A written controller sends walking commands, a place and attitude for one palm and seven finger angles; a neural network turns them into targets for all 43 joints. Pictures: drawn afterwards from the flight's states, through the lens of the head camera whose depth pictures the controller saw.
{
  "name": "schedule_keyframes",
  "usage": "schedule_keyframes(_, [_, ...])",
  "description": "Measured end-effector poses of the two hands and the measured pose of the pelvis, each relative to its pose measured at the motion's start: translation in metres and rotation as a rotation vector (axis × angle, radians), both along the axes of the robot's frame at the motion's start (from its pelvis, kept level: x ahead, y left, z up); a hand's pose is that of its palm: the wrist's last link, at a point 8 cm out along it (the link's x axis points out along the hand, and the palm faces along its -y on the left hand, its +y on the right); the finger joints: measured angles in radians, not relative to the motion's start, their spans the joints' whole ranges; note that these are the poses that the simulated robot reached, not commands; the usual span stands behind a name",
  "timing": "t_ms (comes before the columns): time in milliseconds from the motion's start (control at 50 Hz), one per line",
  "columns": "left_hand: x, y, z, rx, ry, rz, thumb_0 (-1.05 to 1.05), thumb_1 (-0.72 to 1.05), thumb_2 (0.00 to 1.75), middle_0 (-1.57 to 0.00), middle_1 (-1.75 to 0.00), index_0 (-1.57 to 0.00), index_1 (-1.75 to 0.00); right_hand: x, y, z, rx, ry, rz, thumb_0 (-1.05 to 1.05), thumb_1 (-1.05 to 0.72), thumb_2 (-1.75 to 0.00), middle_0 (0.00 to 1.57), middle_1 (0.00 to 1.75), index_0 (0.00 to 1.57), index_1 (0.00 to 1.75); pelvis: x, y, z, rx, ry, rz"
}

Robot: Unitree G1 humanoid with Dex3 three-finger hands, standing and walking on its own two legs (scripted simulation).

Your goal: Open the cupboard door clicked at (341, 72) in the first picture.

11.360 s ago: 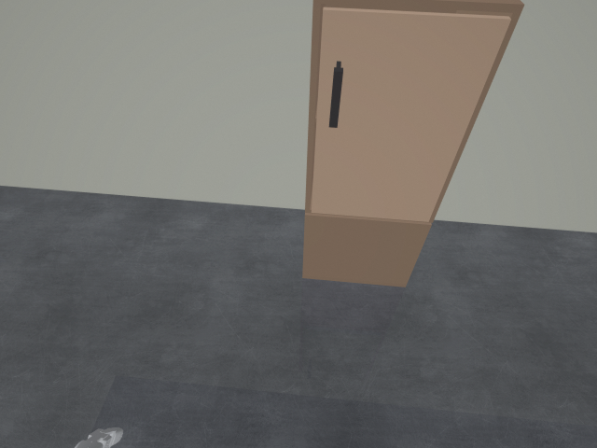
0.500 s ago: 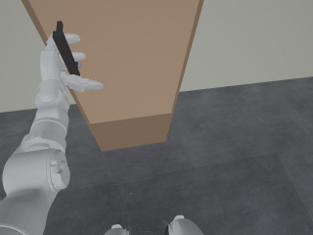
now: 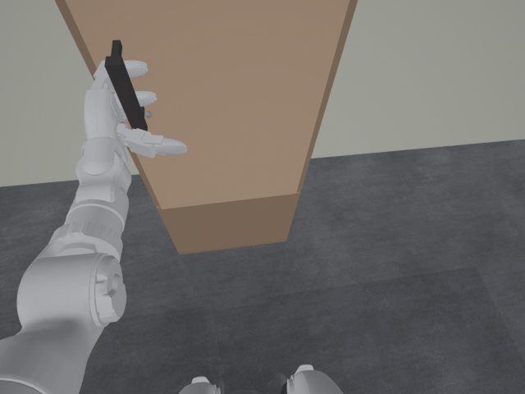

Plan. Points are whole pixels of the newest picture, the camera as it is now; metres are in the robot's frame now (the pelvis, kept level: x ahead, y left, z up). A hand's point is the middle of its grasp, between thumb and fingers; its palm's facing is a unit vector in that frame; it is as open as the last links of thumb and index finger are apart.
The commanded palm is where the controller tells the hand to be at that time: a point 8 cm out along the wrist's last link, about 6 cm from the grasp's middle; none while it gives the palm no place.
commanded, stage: close the thumb around the handle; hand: left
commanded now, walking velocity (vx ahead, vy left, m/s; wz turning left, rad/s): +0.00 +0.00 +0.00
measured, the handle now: (129, 91) +0.56 +0.18 +0.11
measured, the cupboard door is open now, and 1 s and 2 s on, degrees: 1 1 45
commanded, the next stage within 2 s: pull the door open along its arc in 0.78 s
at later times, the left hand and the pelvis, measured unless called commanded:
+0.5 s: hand (148, 115) +0.51 +0.14 +0.10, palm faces +0.10 -1.00 -0.01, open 9.3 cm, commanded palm +0.48 +0.18 +0.11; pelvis +0.00 -0.01 +0.00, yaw +0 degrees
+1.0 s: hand (146, 115) +0.51 +0.15 +0.10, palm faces +0.08 -1.00 -0.01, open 5.5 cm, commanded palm +0.46 +0.19 +0.11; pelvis +0.00 +0.00 +0.00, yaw +0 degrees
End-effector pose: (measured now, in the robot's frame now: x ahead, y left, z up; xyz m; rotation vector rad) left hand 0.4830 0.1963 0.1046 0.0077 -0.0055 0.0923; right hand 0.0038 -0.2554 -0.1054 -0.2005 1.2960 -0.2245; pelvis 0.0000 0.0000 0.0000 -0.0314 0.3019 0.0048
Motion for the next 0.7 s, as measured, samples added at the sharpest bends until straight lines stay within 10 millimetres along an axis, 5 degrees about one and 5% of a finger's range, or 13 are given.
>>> schedule_keyframes(260, [-0.0018,-0.0008,0.0002,-0.001,0.003,0.007,-0.02,-0.36,0.36,-0.29,-1.21,-0.27,-1.21,-0.0047,-0.0068,0.0009,-0.007,0.012,-0.006,0.01,-0.90,-0.90,0.20,0.30,0.20,0.30,-0.0005,-0.0045,0.0007,0.002,-0.003,0.003])
schedule_keyframes(700, [-0.0021,0.0005,0.0004,0.005,0.004,0.008,0.00,0.71,0.82,-0.36,-1.33,-0.34,-1.33,-0.0058,-0.0049,-0.0004,-0.002,0.019,-0.003,0.01,-0.90,-0.90,0.21,0.30,0.20,0.30,-0.0003,-0.0036,0.0008,0.001,-0.002,0.007])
